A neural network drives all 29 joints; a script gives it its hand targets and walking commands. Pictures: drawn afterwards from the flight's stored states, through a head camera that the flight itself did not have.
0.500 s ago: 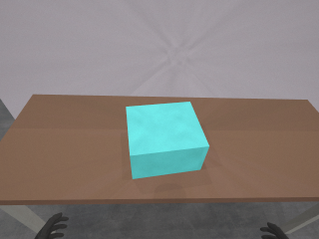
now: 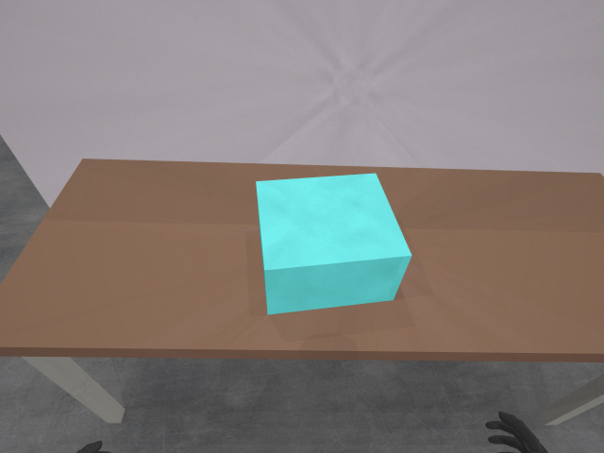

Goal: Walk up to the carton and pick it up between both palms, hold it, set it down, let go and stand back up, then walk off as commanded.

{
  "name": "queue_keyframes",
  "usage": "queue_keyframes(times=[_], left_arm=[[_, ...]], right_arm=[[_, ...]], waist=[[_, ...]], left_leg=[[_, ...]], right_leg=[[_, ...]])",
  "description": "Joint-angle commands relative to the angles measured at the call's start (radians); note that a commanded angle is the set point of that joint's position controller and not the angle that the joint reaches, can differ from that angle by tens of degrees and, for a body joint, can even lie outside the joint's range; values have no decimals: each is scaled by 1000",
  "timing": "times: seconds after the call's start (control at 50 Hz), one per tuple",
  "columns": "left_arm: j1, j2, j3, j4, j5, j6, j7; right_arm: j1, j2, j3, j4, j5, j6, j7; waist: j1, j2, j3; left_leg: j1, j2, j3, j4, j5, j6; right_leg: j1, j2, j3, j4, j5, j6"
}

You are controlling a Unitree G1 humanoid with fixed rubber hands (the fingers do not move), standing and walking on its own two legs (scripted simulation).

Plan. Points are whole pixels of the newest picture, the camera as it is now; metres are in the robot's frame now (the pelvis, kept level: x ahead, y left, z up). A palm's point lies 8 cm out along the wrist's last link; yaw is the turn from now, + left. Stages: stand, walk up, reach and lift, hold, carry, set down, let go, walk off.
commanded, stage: stand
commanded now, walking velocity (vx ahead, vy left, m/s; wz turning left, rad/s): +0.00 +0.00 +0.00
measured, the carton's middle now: (324, 240) +0.52 -0.03 -0.09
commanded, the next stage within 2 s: walk off in 0.82 s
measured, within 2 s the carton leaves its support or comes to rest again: neither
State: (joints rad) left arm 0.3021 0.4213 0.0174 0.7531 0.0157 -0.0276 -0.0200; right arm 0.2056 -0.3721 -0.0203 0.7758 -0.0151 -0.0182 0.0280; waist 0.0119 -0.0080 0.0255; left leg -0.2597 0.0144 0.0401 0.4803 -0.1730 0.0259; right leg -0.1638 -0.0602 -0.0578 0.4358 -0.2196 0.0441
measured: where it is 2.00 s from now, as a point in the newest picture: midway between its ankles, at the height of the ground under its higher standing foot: outside the picture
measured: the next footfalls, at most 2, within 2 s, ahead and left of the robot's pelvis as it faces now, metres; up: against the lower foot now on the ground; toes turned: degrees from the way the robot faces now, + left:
left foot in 1.98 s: -0.18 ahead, +0.10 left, +0.00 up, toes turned +4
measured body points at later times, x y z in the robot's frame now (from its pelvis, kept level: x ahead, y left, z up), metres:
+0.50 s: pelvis +0.02 +0.00 +0.00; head +0.01 +0.01 +0.45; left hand +0.12 +0.30 -0.11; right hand +0.12 -0.31 -0.09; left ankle +0.06 +0.10 -0.74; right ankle +0.01 -0.15 -0.74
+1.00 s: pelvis +0.02 +0.00 +0.01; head +0.02 +0.01 +0.46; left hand +0.10 +0.31 -0.11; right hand +0.13 -0.31 -0.10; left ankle +0.06 +0.10 -0.74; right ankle +0.01 -0.15 -0.74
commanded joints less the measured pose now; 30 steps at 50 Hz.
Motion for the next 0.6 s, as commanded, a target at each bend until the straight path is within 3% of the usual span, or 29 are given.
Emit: queue_keyframes(times=[0.0, 0.02, 0.04, 0.06, 0.08, 0.1, 0.12, 0.14, 0.16, 0.18, 0.2, 0.22, 0.24, 0.26, 0.28, 0.32, 0.34, 0.36, 0.38, 0.42, 0.44, 0.46, 0.48, 0.5, 0.52, 0.54, 0.56, 0.58], left_arm=[[-34, 136, 30, -48, -1, -12, 15], [-43, 157, 33, -36, -10, -11, 11], [-61, 146, 36, -48, 5, -19, 9], [-30, 147, 27, -44, -4, -17, 6], [-11, 150, 30, -7, -15, -14, 14], [-39, 183, 38, -27, -21, -14, 15], [-36, 165, 35, 4, -4, -13, 12], [-29, 156, 24, -20, -6, -12, 15], [-57, 145, 25, -15, -14, -8, 8], [-41, 149, 30, -13, -6, -11, 10], [-49, 130, 24, -16, -15, -14, 11], [-42, 144, 24, -9, -18, -16, 11], [-23, 159, 22, -5, -9, -24, 19], [-43, 128, 16, 8, -9, -22, 16], [-40, 170, 26, 15, -6, -21, 16], [-20, 143, 25, 42, -21, -7, 19], [-70, 116, 20, 10, -13, -3, 18], [-59, 149, 23, 26, -17, -9, 27], [-38, 137, 24, 37, -14, -14, 26], [-74, 144, 19, 35, -14, -5, 27], [-91, 116, 16, 25, -14, 2, 23], [-65, 138, 22, 31, -26, 6, 25], [-58, 145, 21, 49, -16, -2, 26], [-80, 147, 27, 41, -13, 1, 26], [-67, 144, 23, 49, -6, -2, 20], [-82, 135, 17, 52, -8, -5, 26], [-88, 131, 16, 60, -11, -7, 22], [-81, 128, 12, 74, -20, -3, 28]], right_arm=[[-79, -160, -49, -75, -2, -17, -2], [-75, -185, -58, -65, 13, -24, 5], [-69, -163, -44, -63, 11, -14, 3], [-68, -186, -52, -67, 20, -21, 1], [-44, -190, -53, -44, 4, -26, -3], [-1, -168, -42, -29, 16, -18, 0], [2, -165, -38, -15, 13, -15, 1], [-20, -162, -41, -43, 8, -7, -1], [28, -167, -38, -14, 19, -16, -14], [-12, -164, -35, -22, 14, -10, -7], [-62, -182, -41, -32, 8, -8, -14], [-92, -190, -41, -27, -2, -5, -13], [-52, -165, -35, -37, 12, -14, -6], [-62, -176, -39, -14, 10, -14, -9], [-29, -155, -31, 5, 19, -18, -12], [-8, -198, -41, 24, 11, -19, -16], [-60, -184, -34, 5, 17, -14, -8], [-49, -152, -24, 17, 11, -15, -17], [-47, -150, -20, 32, 8, -13, -9], [-42, -163, -24, 42, 11, -13, -17], [-72, -162, -27, 27, 14, -9, -24], [-106, -184, -31, 23, 3, -10, -20], [-60, -178, -35, 38, 9, -9, -21], [-84, -157, -24, 43, 8, -6, -22], [-61, -201, -44, 57, 8, -11, -17], [-66, -169, -27, 56, 23, -14, -20], [-22, -192, -40, 75, 20, -15, -22], [-55, -203, -38, 68, 18, -20, -22]], waist=[[-8, 0, -69], [-19, -9, -8], [-18, 54, 16], [-19, 13, -28], [-19, 65, 10], [-33, -18, 45], [-35, 2, 28], [-31, -27, 69], [-46, 40, -20], [-25, 28, 13], [-27, 63, 21], [2, 41, -46], [-11, 10, -69], [-4, 6, -33], [-26, -33, -31], [-22, 49, -29], [-1, 45, 21], [-19, -3, 11], [-8, 24, 1], [-12, 1, 12], [-14, 45, -24], [16, 74, 25], [-9, 71, 3], [4, 52, 55], [-11, -14, -32], [-15, -31, -6], [-26, 9, 8], [-23, 4, 13]], left_leg=[[45, 116, -149, -149, -160, 25], [25, 110, -146, -164, -165, 1], [-5, 106, -140, -139, -172, 17], [49, 115, -153, -163, -196, 7], [18, 105, -152, -135, -168, 18], [-15, 100, -142, -137, -137, 9], [36, 107, -126, -119, -103, 12], [38, 94, -120, -107, -76, 10], [60, 96, -122, -133, -100, 8], [56, 102, -137, -135, -118, 17], [38, 101, -129, -147, -104, 20], [28, 102, -139, -132, -49, 22], [65, 103, -131, -114, -32, 9], [28, 92, -115, -120, -15, 9], [74, 96, -116, -113, 16, 9], [69, 87, -124, -143, -54, 10], [10, 94, -135, -146, -27, 14], [59, 112, -139, -135, 53, 6], [79, 105, -111, -116, 74, 0], [57, 98, -119, -129, 69, 11], [54, 95, -105, -150, 47, 12], [35, 81, -104, -148, 19, 15], [64, 97, -124, -174, -9, 8], [19, 91, -111, -167, 37, 5], [59, 104, -109, -168, 2, 7], [68, 116, -139, -161, 33, 10], [74, 103, -128, -177, 3, 4], [90, 108, -127, -158, 40, 9]], right_leg=[[-32, -46, 55, -83, -66, -47], [-64, -35, 58, -84, -96, -55], [-49, -56, 93, -119, -95, -55], [-57, -32, 59, -98, -103, -50], [-64, -62, 92, -108, -77, -55], [-62, -55, 95, -111, -80, -51], [-64, -60, 78, -121, -72, -43], [-100, -50, 62, -113, -63, -46], [-62, -55, 83, -101, -74, -50], [-59, -47, 75, -113, -61, -44], [-59, -55, 77, -108, -43, -46], [8, -58, 86, -83, -8, -50], [13, -63, 87, -103, -8, -53], [1, -65, 81, -108, -5, -48], [-4, -56, 87, -104, 15, -37], [9, -48, 70, -93, -31, -42], [-7, -50, 73, -106, -25, -48], [-14, -63, 76, -115, -4, -41], [-10, -59, 88, -125, 2, -44], [10, -67, 70, -112, 50, -47], [30, -65, 62, -100, 24, -44], [14, -54, 83, -117, 12, -52], [11, -64, 73, -98, -12, -56], [11, -55, 85, -125, 2, -49], [42, -59, 55, -126, -14, -46], [11, -66, 67, -129, 14, -47], [24, -67, 72, -139, -14, -50], [-5, -69, 70, -154, -16, -41]])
